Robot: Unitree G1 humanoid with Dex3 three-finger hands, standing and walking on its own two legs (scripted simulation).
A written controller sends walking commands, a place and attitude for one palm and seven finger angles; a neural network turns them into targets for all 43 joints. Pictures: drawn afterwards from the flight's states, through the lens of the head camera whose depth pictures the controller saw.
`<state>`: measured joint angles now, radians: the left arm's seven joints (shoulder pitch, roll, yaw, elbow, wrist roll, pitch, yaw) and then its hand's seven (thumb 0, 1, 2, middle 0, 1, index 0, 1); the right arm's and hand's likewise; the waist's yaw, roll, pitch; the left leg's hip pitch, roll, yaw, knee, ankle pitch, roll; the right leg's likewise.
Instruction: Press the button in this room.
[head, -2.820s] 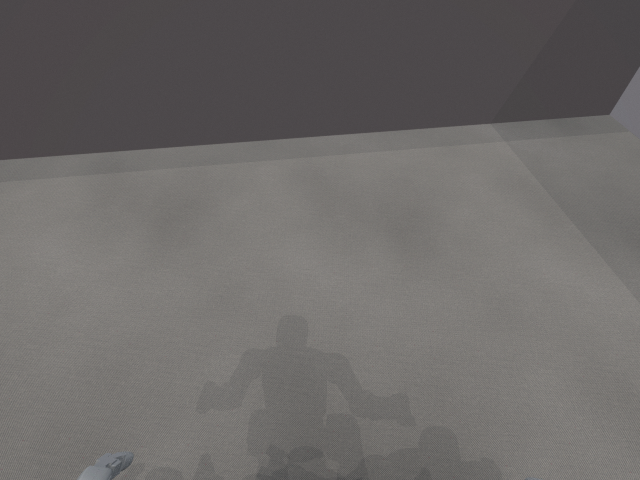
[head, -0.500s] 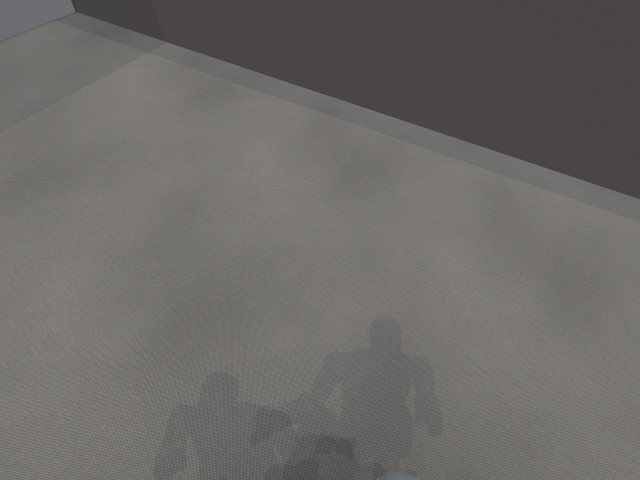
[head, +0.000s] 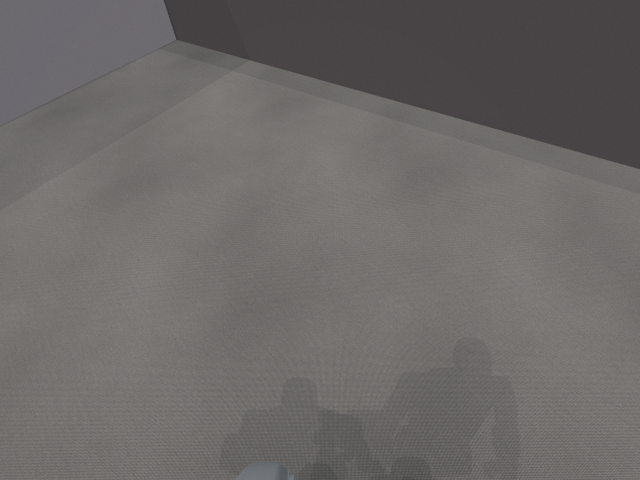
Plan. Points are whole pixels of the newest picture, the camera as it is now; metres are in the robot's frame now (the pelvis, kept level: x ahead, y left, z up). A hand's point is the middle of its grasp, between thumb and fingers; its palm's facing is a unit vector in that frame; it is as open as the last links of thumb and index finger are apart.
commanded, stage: turn or walk to find it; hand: left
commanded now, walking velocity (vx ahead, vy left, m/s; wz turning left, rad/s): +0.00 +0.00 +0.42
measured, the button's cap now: out of the picture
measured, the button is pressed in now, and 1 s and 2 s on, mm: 0 0 0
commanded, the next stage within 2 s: none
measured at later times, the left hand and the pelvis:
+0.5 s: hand out of the picture -0.05 +0.28 -0.18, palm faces +0.28 -0.93 -0.23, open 7.3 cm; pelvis -0.04 +0.06 +0.00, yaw +12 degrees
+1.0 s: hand out of the picture -0.05 +0.20 -0.14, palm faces +0.41 -0.87 -0.28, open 7.3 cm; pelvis -0.06 -0.01 +0.00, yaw +25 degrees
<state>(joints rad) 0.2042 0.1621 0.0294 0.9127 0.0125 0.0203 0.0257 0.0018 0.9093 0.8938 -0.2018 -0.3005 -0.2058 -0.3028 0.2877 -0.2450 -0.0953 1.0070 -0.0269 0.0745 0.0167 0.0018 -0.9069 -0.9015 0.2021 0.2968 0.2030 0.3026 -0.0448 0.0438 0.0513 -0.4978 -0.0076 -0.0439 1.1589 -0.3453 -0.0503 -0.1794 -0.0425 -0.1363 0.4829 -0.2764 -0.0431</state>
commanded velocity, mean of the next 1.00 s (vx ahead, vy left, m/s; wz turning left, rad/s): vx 0.00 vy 0.00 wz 0.42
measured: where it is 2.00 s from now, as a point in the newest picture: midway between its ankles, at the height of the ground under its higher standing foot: outside the picture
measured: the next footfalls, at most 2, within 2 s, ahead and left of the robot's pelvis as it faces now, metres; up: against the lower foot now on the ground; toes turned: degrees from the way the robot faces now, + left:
left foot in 0.28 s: -0.01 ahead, +0.15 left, +0.00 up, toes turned +12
right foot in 0.82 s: +0.01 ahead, -0.07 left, +0.00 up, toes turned +17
